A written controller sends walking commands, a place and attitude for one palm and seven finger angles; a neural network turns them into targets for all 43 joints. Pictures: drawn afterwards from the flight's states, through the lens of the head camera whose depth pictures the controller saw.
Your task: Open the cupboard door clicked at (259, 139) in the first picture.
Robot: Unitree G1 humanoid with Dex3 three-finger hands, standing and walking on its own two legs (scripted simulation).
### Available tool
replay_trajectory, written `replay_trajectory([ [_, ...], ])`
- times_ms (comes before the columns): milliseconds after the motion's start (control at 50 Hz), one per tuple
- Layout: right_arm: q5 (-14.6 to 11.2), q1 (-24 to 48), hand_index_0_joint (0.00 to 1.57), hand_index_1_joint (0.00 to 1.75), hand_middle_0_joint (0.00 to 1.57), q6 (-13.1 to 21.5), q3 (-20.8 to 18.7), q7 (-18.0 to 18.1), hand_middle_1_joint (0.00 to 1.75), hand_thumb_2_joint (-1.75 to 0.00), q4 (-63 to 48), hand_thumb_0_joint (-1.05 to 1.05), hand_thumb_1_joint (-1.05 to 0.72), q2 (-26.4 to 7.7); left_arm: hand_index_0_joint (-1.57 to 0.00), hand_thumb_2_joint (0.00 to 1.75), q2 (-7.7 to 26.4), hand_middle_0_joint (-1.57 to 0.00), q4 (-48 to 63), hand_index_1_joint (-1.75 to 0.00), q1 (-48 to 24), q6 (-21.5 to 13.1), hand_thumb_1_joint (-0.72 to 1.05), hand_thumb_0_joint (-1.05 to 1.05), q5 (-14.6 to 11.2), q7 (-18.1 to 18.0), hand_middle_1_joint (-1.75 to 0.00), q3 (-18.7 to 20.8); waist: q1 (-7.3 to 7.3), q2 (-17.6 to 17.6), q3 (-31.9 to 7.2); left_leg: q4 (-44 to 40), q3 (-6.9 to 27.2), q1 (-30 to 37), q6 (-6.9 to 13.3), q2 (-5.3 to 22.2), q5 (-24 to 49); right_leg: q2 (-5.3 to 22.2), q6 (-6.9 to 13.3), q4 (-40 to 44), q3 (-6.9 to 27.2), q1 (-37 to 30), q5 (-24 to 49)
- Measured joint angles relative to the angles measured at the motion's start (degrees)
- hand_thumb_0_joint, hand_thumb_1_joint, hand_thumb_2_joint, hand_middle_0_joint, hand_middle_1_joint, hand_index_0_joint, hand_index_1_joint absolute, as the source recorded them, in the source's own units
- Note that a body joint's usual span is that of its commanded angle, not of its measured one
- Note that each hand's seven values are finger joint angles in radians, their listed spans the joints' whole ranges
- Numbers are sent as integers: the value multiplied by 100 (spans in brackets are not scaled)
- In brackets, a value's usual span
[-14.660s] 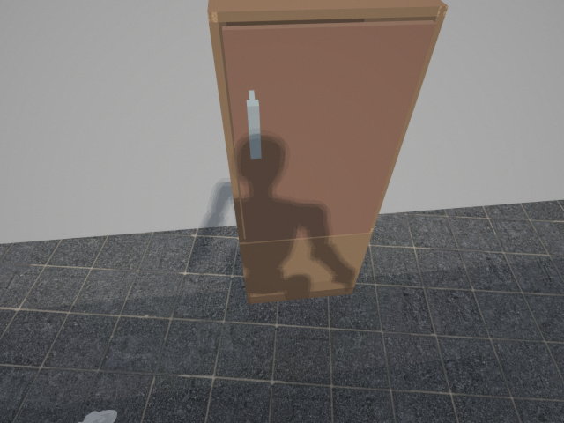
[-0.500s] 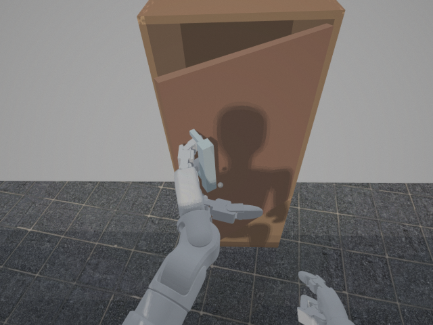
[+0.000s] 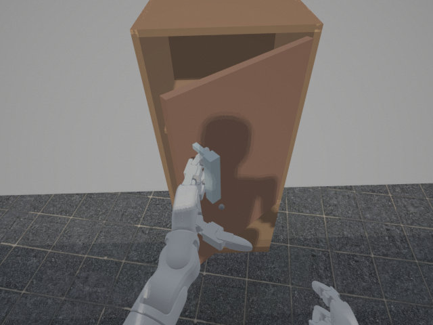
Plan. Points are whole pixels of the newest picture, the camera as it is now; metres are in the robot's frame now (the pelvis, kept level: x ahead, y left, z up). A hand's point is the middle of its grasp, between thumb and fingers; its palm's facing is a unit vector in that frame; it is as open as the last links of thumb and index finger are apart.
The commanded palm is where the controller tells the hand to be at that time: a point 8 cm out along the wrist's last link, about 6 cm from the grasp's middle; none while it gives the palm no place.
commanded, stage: slide the hand sideways off the handle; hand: left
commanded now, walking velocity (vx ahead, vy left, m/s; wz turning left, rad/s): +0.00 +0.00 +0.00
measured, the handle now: (205, 172) +0.38 +0.05 +0.10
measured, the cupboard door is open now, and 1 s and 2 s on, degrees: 39 39 39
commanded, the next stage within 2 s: draw the hand back to the body in 0.76 s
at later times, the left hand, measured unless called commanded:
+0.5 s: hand (192, 221) +0.26 +0.06 +0.11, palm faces +0.02 -1.00 +0.02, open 16.3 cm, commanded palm +0.22 +0.11 +0.10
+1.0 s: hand (174, 242) +0.22 +0.08 +0.11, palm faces +0.02 -1.00 -0.03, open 16.3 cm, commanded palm +0.19 +0.15 +0.11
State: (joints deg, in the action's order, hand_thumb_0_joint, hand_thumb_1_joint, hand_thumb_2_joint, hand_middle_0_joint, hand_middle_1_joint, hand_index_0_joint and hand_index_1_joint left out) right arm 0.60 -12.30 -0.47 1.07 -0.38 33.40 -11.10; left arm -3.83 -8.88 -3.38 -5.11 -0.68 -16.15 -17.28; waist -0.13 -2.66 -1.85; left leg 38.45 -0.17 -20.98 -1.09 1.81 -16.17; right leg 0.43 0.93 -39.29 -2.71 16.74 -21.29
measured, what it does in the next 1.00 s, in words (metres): stands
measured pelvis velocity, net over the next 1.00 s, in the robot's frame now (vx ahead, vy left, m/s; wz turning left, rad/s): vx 0.03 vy -0.01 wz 0.02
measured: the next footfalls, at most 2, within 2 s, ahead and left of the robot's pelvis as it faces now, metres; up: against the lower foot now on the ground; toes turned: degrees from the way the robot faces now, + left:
none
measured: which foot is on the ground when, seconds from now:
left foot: down 0.00-1.00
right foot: down 0.00-1.00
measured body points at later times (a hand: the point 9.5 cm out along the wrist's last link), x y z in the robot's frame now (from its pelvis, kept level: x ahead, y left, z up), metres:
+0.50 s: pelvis +0.04 +0.01 +0.00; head +0.03 -0.01 +0.45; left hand +0.26 +0.11 +0.11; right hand +0.24 -0.19 -0.07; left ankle +0.05 +0.13 -0.72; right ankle +0.00 -0.11 -0.72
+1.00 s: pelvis +0.03 -0.01 -0.01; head +0.02 -0.04 +0.44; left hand +0.22 +0.14 +0.11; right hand +0.22 -0.22 -0.08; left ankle +0.05 +0.13 -0.72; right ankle +0.00 -0.11 -0.72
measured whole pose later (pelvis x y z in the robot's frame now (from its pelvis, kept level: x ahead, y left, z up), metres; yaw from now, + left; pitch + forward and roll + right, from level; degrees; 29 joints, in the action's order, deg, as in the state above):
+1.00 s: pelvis +0.03 -0.01 -0.01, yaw +1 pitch +1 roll +0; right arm 0.3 -13.8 4.8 1.7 1.4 27.5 -12.5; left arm 5.8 22.9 28.2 -7.1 -4.5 -2.0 -9.7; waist -1.6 -3.7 -2.9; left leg 44.1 1.4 -24.7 -2.1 2.1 -20.8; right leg 0.1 1.8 -44.6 -4.1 19.7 -26.3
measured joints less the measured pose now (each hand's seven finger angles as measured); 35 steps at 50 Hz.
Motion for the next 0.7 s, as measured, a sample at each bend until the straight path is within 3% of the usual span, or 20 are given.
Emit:
replay_trajectory([
  [180, 21, 130, 20, 30, 20, -149, 54, -34, 30, -90, -219, 1, -91, 73, -15, 30, 148, -15, 823, -30, 736, 79, -50, -1, -1, 185, -30, 5, -71, 12, 67, -133, -90, 195, 36, 11, -67, -9, -44, 218, 87, -201, 15],
  [380, 38, 252, 20, 30, 20, -237, 93, -110, 30, -90, -491, 1, -91, 97, -16, 30, 313, -17, 2034, -31, 1800, 250, -50, -1, 181, 366, -31, -108, -147, 62, 46, -22, -73, 154, 47, -28, -253, 31, -62, 144, 67, -192, -162],
  [560, 30, 222, 20, 30, 20, -196, 118, -103, 30, -90, -697, 1, -91, 48, -15, 30, 490, -16, 2752, -31, 2591, 254, -50, -1, 129, 647, -30, 46, -180, -5, -7, 179, -17, 38, 26, -47, -420, 50, -46, -61, 13, -101, -357],
  [700, 11, 81, 20, 30, 20, -28, 118, -61, 30, -90, -756, 1, -91, 14, -15, 30, 621, -15, 3144, -30, 3127, 111, -50, -1, -64, 985, -30, 259, -189, -25, -77, 303, 23, -86, -18, -33, -483, 38, -8, -229, -22, 30, -458],
])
